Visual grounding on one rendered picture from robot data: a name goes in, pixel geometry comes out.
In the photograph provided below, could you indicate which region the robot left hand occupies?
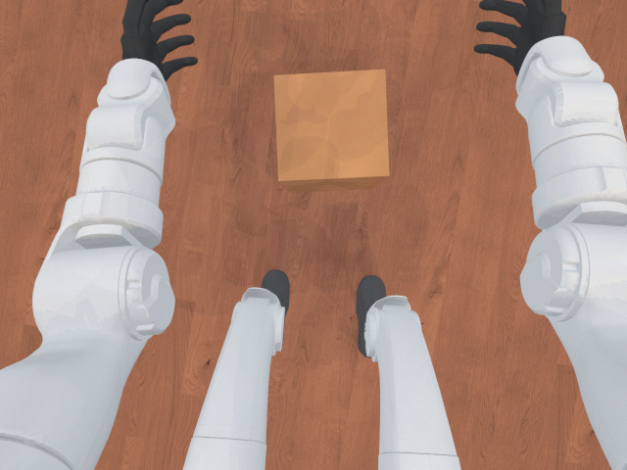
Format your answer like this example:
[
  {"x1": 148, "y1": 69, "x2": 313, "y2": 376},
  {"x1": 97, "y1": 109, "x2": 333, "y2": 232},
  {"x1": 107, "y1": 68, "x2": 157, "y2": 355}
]
[{"x1": 121, "y1": 0, "x2": 198, "y2": 81}]

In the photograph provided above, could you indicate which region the right robot forearm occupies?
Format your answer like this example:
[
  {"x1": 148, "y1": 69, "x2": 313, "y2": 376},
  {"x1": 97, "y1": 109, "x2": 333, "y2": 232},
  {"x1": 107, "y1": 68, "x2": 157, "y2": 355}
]
[{"x1": 515, "y1": 36, "x2": 627, "y2": 230}]

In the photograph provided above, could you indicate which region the left robot thigh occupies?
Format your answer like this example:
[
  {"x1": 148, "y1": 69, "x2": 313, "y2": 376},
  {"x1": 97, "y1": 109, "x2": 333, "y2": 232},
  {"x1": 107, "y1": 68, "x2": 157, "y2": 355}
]
[{"x1": 183, "y1": 297, "x2": 285, "y2": 470}]

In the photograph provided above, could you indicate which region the left robot upper arm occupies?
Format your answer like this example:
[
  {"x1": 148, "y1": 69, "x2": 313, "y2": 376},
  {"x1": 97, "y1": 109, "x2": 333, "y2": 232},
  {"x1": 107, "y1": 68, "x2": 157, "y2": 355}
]
[{"x1": 0, "y1": 245, "x2": 175, "y2": 470}]

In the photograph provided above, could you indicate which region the robot right hand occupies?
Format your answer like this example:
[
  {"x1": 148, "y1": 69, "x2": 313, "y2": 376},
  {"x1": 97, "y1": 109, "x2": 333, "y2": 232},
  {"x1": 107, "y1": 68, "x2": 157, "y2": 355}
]
[{"x1": 474, "y1": 0, "x2": 566, "y2": 76}]

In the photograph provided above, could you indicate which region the left robot forearm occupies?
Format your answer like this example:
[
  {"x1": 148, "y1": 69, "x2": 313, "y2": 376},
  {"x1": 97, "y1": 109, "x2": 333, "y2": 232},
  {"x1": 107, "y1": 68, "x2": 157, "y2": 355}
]
[{"x1": 32, "y1": 59, "x2": 175, "y2": 333}]

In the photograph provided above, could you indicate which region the robot left foot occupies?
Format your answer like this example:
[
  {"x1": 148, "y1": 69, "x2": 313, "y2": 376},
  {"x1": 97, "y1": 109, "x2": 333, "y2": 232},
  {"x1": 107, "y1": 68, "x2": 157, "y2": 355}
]
[{"x1": 262, "y1": 270, "x2": 290, "y2": 343}]

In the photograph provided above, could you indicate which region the carton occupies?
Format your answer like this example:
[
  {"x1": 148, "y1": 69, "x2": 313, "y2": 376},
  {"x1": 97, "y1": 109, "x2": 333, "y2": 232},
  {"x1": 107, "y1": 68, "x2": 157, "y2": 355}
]
[{"x1": 273, "y1": 70, "x2": 389, "y2": 193}]

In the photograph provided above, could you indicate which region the right robot upper arm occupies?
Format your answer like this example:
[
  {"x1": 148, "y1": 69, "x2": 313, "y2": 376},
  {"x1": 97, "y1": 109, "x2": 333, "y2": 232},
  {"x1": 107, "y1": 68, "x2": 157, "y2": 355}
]
[{"x1": 520, "y1": 222, "x2": 627, "y2": 470}]

